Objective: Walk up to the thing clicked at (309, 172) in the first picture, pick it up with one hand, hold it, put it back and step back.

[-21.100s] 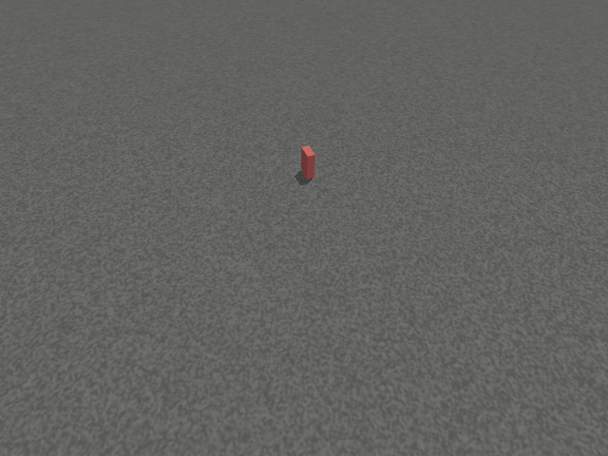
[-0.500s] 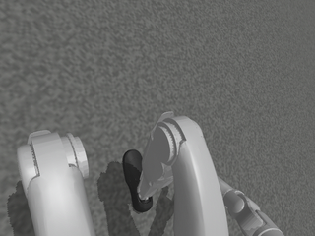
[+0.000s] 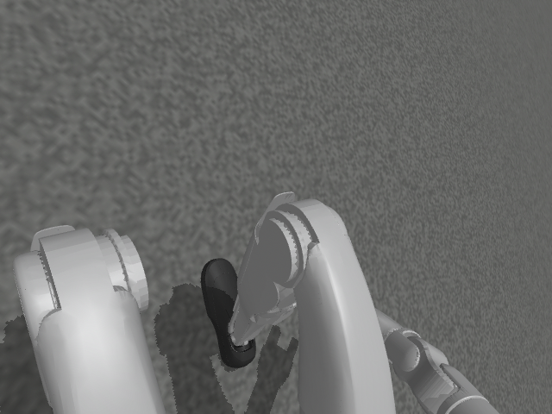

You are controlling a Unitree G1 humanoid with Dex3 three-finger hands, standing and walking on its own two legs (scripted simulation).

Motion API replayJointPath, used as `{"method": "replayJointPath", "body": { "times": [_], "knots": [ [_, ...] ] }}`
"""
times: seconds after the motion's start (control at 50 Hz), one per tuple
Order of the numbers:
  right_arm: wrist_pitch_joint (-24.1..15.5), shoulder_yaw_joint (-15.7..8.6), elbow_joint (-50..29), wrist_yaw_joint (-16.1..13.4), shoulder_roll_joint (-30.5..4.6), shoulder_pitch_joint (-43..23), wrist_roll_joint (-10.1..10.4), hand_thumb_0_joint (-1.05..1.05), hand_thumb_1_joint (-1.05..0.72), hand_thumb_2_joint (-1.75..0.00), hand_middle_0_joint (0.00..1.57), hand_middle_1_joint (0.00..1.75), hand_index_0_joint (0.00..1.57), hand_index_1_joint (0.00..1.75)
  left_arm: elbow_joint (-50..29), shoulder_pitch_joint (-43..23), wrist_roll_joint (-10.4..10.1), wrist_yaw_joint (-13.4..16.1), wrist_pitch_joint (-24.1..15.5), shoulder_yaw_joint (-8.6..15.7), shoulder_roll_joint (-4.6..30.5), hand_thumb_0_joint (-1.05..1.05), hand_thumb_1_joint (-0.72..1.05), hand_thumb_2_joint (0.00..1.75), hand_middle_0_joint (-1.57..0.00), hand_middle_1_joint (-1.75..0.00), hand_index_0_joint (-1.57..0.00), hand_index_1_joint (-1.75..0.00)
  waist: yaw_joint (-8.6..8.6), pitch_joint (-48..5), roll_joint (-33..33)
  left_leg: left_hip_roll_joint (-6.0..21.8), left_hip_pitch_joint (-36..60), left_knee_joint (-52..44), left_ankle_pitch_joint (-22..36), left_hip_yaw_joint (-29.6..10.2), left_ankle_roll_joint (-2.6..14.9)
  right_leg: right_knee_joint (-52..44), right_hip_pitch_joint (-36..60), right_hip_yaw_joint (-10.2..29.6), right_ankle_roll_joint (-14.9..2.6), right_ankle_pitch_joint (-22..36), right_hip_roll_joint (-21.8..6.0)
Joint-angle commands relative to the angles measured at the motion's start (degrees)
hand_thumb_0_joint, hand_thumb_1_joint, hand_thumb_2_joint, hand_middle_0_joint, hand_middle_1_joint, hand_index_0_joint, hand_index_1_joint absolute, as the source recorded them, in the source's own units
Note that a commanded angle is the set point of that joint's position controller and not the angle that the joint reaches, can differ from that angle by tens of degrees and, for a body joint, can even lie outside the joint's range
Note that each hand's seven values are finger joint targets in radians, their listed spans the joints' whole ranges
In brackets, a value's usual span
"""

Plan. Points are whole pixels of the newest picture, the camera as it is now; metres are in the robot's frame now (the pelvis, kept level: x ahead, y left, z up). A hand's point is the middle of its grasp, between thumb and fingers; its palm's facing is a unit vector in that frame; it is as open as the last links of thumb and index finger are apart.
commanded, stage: lower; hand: left
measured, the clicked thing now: out of the picture +0.41 +0.31 -0.20
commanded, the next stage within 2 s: loosen in 0.40 s
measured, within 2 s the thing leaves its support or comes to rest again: rests again in 1.56 s
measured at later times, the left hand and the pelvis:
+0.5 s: hand out of the picture +0.40 +0.31 -0.19, palm faces +0.49 -0.87 +0.01, open 11.1 cm; pelvis +0.00 +0.00 +0.00, yaw -1 degrees
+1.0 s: hand out of the picture +0.40 +0.31 -0.19, palm faces +0.50 -0.87 +0.01, open 11.1 cm; pelvis +0.00 +0.00 +0.00, yaw -1 degrees
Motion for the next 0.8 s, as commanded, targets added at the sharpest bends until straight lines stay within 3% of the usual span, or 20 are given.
{"method": "replayJointPath", "body": {
  "times": [0.0, 0.12, 0.24, 0.38, 0.44, 0.46, 0.5, 0.56, 0.64, 0.66, 0.7, 0.72, 0.76, 0.78],
  "knots": [
    [0.5, -6.4, -0.7, -1.1, -20.8, 2.2, -0.3, 0.0, -0.91, -0.91, 0.2, 0.3, 0.2, 0.3, -7.2, -11.1, -0.2, 0.1, -5.4, -0.1, 9.9, 0.0, 0.06, 1.23, -1.26, -1.35, -1.26, -1.38, -6.18, -32.4, 31.4, 4.1, 20.5, -21.6, 7.5, 3.1, -2.0, -6.7, 16.8, -6.4, -4.03, 6.7, 2.3],
    [0.3, -6.0, -0.6, -1.3, -21.1, 2.3, -0.6, 0.0, -0.9, -0.91, 0.2, 0.3, 0.2, 0.3, -6.7, -10.1, -0.5, 0.2, -6.1, 0.3, 10.1, 0.0, 0.1, 1.23, -1.26, -1.34, -1.25, -1.37, -6.54, -33.1, 31.8, 4.5, 22.6, -21.5, 9.7, 2.5, -2.3, -6.3, 17.6, -6.6, -3.98, 8.4, 2.4],
    [0.3, -5.4, -1.0, -1.3, -21.3, 1.4, -0.9, 0.0, -0.91, -0.91, 0.2, 0.3, 0.2, 0.3, -6.2, -9.6, -0.5, 0.3, -6.7, 0.6, 11.7, 0.0, 0.07, 1.22, -1.26, -1.35, -1.25, -1.37, -6.3, -31.9, 31.7, 4.6, 21.3, -21.2, 8.0, 2.6, -2.1, -6.6, 17.4, -6.9, -4.01, 7.0, 2.8],
    [0.1, -5.5, -1.0, -1.3, -21.5, 0.6, -1.1, 0.0, -0.91, -0.91, 0.2, 0.3, 0.2, 0.3, -7.4, -9.3, -0.5, 0.1, -7.0, -0.3, 10.5, 0.0, 0.06, 1.21, -1.28, -1.35, -1.27, -1.38, -6.38, -30.5, 32.9, 4.9, 22.3, -22.0, 7.6, 2.0, -2.44, -6.3, 16.3, -7.2, -4.09, 6.7, 2.7],
    [-0.1, -5.4, -1.1, -1.2, -21.6, 0.6, -1.1, 0.0, -0.91, -0.91, 0.2, 0.3, 0.2, 0.3, -6.8, -9.8, -0.7, 0.0, -7.2, -1.2, 9.4, 0.0, 0.06, 1.2, -1.28, -1.34, -1.27, -1.37, -7.37, -30.1, 31.4, 4.7, 21.0, -21.6, 6.4, 1.9, -2.14, -6.6, 16.5, -7.5, -3.9, 6.2, 2.7],
    [-0.2, -5.5, -1.1, -1.2, -21.2, 0.9, -1.1, 0.0, -0.9, -0.91, 0.2, 0.3, 0.2, 0.3, -6.9, -8.8, -0.9, 0.2, -7.1, -1.3, 8.8, 0.0, 0.05, 1.21, -1.27, -1.33, -1.25, -1.36, -6.9, -30.4, 30.9, 4.7, 21.3, -21.6, 6.7, 1.8, -2.07, -6.9, 16.8, -7.2, -3.99, 6.4, 2.8],
    [-0.2, -5.5, -0.9, -1.1, -21.5, 1.2, -1.1, 0.0, -0.91, -0.9, 0.2, 0.3, 0.2, 0.3, -7.7, -10.2, -0.9, 0.1, -7.2, -1.4, 9.5, 0.0, 0.05, 1.12, -1.28, -1.31, -1.29, -1.31, -6.96, -30.9, 31.4, 4.7, 21.8, -21.9, 6.3, 1.5, -2.23, -6.7, 16.3, -7.4, -3.97, 6.0, 2.8],
    [-0.4, -5.4, -1.2, -1.1, -21.6, 0.7, -1.0, 0.0, -0.91, -0.9, 0.2, 0.3, 0.2, 0.3, -6.5, -9.8, -0.7, 0.8, -7.3, -1.1, 9.9, 0.0, -0.05, 0.88, -1.15, -1.12, -1.17, -1.11, -6.69, -29.4, 31.3, 4.9, 21.7, -22.3, 5.7, 1.2, -2.3, -6.6, 15.6, -7.4, -4.02, 5.4, 2.6],
    [-0.3, -5.1, -1.2, -0.9, -21.3, 0.9, -1.3, 0.0, -0.91, -0.9, 0.2, 0.3, 0.2, 0.3, -6.4, -9.6, -0.6, 1.5, -7.5, -0.3, 10.5, 0.0, -0.22, 0.7, -1.05, -0.96, -1.06, -0.95, -6.43, -30.4, 31.3, 4.7, 21.7, -21.8, 7.4, 1.6, -2.27, -6.7, 16.8, -7.3, -4.02, 6.5, 2.8],
    [-0.3, -5.1, -1.3, -1.0, -21.0, 0.8, -1.3, 0.0, -0.92, -0.9, 0.2, 0.3, 0.2, 0.3, -6.6, -8.7, -0.5, 1.4, -7.4, -0.3, 10.3, 0.0, -0.3, 0.7, -0.97, -0.88, -0.98, -0.89, -5.9, -30.6, 31.4, 4.7, 22.0, -21.7, 8.0, 1.8, -2.26, -6.7, 17.1, -7.1, -4.02, 7.0, 2.9],
    [-0.1, -4.9, -1.1, -1.1, -21.5, 0.9, -1.5, 0.0, -0.91, -0.9, 0.2, 0.3, 0.2, 0.3, -6.1, -9.2, -0.1, 1.7, -7.6, 0.0, 11.6, 0.0, -0.14, 0.85, -1.12, -1.04, -1.12, -1.05, -6.39, -30.1, 31.9, 4.7, 21.5, -21.6, 8.0, 1.7, -2.24, -6.6, 17.2, -7.5, -3.96, 7.2, 2.9],
    [-0.1, -5.0, -1.1, -1.0, -21.2, 0.9, -1.5, 0.0, -0.92, -0.9, 0.2, 0.3, 0.2, 0.3, -5.5, -8.2, 0.0, 1.6, -7.4, -0.5, 10.5, 0.0, -0.22, 0.77, -1.04, -0.96, -1.04, -0.97, -6.5, -30.0, 31.6, 4.7, 21.7, -21.7, 7.9, 1.8, -2.23, -6.7, 17.2, -7.4, -4.04, 7.0, 2.9],
    [-0.2, -5.0, -1.3, -1.0, -21.1, 0.7, -1.5, 0.0, -0.91, -0.9, 0.2, 0.3, 0.2, 0.3, -5.9, -7.9, -0.1, 1.7, -7.3, 0.2, 10.9, 0.0, -0.07, 0.92, -1.15, -1.1, -1.15, -1.11, -6.03, -30.5, 31.3, 4.8, 21.8, -21.4, 7.8, 2.0, -2.17, -6.9, 17.2, -7.3, -4.02, 7.0, 3.0],
    [-0.1, -4.9, -1.4, -1.1, -21.4, 0.5, -1.5, 0.0, -0.92, -0.9, 0.2, 0.3, 0.2, 0.3, -6.3, -9.1, -0.1, 1.7, -7.3, 0.2, 11.5, 0.0, -0.12, 0.84, -1.11, -1.02, -1.12, -1.03, -6.26, -29.7, 32.0, 4.8, 21.3, -21.7, 7.0, 2.0, -2.25, -6.9, 16.7, -7.6, -4.01, 6.3, 3.0]
  ]
}}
